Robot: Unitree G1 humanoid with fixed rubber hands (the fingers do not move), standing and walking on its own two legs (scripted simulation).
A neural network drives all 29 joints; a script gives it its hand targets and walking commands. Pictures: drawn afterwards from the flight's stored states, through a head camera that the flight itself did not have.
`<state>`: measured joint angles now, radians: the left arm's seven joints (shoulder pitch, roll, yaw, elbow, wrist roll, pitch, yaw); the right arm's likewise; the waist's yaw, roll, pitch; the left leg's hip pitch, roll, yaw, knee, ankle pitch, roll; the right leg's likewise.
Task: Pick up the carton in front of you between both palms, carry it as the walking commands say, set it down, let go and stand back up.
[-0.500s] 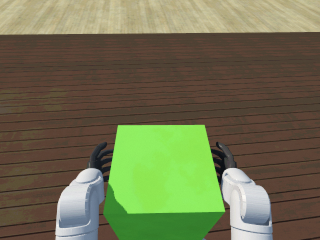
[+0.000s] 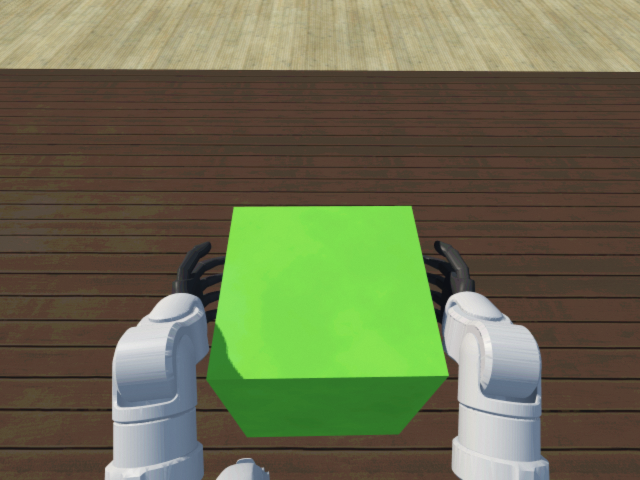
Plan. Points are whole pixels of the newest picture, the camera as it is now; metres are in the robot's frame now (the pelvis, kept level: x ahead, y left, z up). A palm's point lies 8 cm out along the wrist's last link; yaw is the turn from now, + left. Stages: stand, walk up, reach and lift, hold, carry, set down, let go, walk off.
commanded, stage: carry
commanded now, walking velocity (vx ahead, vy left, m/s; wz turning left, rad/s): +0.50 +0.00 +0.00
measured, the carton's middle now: (323, 330) +0.31 +0.01 +0.02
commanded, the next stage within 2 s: none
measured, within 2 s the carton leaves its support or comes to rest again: neither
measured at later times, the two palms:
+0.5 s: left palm (236, 120) +0.72 +0.18 +0.06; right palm (395, 126) +0.70 -0.12 +0.06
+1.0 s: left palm (253, 47) +1.03 +0.18 +0.06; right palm (375, 48) +1.04 -0.12 +0.05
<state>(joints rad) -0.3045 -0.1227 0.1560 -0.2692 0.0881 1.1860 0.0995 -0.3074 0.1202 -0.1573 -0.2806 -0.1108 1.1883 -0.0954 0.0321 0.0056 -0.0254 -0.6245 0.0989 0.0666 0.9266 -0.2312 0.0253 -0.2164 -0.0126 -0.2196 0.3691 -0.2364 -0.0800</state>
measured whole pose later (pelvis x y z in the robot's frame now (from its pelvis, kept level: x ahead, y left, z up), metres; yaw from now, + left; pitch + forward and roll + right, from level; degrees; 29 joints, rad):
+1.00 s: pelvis +0.66 +0.02 -0.05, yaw -1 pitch +6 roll +2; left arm -0.67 -0.03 0.24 0.00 0.03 1.17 0.14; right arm -0.66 0.05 -0.24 -0.04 -0.09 1.19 -0.14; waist 0.07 -0.01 0.06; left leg -0.69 0.02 0.02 0.85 -0.18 0.03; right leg -0.25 0.05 -0.08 0.49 -0.28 -0.12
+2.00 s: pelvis +1.26 +0.00 -0.10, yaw -1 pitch +6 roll +1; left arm -0.67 -0.02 0.21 0.07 0.03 1.19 0.14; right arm -0.66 0.02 -0.23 0.04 -0.07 1.20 -0.13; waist 0.07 0.00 0.00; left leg -0.70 0.04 0.02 0.82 -0.14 0.04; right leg -0.24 0.06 -0.08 0.51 -0.29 -0.11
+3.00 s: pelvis +1.82 -0.02 -0.15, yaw -1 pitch +6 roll +1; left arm -0.63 -0.02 0.20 0.05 0.03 1.17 0.14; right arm -0.63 0.02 -0.21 0.03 -0.06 1.19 -0.13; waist 0.06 0.00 0.00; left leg -0.72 0.05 0.01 0.90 -0.19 0.03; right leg -0.28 0.05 -0.08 0.53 -0.27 -0.11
